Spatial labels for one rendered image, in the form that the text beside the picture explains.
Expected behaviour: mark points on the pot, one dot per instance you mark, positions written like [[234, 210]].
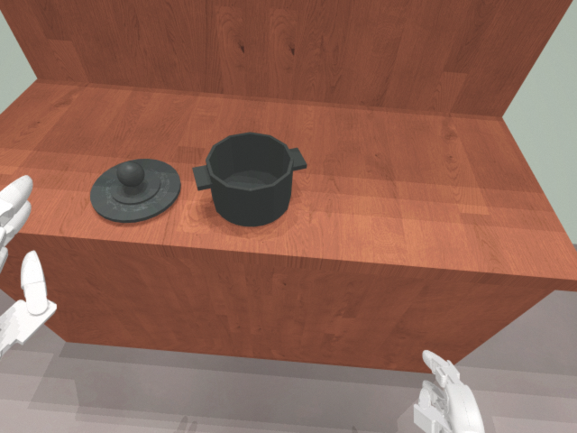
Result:
[[250, 177]]

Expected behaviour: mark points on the lid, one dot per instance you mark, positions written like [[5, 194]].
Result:
[[114, 201]]

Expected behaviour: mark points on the robot left hand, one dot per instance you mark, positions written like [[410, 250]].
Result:
[[23, 319]]

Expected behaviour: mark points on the table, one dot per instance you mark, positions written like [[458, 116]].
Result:
[[417, 224]]

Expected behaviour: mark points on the robot right hand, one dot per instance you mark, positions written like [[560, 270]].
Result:
[[456, 410]]

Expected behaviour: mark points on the knob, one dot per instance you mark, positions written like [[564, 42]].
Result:
[[130, 173]]

